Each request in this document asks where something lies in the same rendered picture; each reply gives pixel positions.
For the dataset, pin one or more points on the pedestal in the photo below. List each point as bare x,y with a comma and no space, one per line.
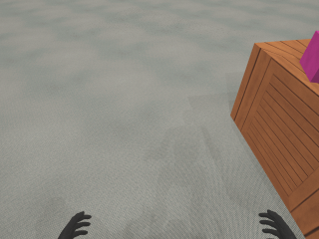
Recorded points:
277,112

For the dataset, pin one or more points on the carton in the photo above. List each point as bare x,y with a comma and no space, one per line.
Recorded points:
310,59

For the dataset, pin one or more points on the robot left hand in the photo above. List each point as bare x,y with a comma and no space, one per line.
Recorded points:
69,231

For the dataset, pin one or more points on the robot right hand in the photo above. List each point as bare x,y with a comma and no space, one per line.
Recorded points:
282,231

